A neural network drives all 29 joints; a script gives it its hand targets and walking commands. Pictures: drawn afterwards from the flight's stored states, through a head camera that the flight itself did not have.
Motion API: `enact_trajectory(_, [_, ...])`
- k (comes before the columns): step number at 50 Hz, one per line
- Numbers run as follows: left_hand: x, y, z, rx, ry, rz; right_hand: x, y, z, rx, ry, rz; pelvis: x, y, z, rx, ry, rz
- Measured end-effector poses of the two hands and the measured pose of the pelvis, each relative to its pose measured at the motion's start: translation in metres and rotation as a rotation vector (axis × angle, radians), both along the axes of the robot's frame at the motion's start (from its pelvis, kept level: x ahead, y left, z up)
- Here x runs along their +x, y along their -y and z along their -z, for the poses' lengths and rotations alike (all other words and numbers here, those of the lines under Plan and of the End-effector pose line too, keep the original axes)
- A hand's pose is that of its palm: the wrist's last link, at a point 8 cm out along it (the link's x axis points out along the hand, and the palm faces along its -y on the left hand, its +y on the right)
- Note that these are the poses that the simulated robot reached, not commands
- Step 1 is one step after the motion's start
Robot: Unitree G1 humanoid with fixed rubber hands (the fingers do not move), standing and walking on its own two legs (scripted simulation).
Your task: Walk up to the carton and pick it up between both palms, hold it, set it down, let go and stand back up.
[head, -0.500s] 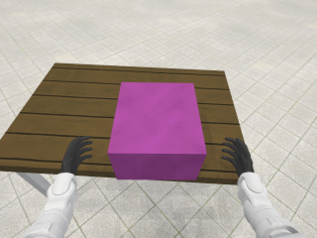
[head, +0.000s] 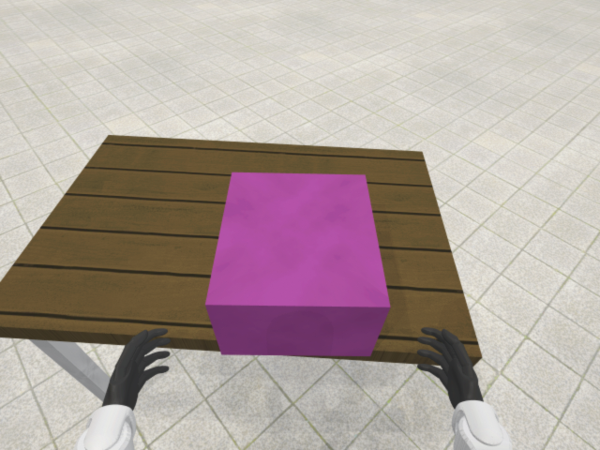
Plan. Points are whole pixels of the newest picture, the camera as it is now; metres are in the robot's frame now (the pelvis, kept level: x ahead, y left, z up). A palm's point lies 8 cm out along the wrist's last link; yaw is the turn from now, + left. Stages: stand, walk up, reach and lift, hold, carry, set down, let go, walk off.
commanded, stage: set down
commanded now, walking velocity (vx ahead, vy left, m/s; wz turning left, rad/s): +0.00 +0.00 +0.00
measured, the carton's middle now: (297, 259) +0.48 +0.00 -0.07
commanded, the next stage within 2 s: let go in 0.96 s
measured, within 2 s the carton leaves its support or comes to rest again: neither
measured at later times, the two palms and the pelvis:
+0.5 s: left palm (131, 426) +0.20 +0.22 -0.05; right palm (463, 423) +0.19 -0.22 -0.06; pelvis +0.02 +0.00 +0.01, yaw -2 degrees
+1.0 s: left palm (126, 444) +0.18 +0.23 -0.06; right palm out of the picture +0.16 -0.22 -0.07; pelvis +0.02 +0.01 +0.01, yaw -3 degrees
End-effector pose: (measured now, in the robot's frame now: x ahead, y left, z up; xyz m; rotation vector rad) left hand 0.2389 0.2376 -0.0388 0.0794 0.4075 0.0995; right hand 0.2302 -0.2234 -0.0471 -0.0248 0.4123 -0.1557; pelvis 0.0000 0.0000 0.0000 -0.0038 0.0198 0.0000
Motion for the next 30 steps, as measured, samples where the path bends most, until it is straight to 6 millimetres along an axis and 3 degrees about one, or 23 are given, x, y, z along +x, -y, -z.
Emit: enact_trajectory(30, [-0.047,0.013,0.021,0.046,-0.306,0.009,-0.048,-0.008,0.016,-0.075,-0.220,-0.048,0.024,-0.005,-0.013,0.000,0.130,0.031])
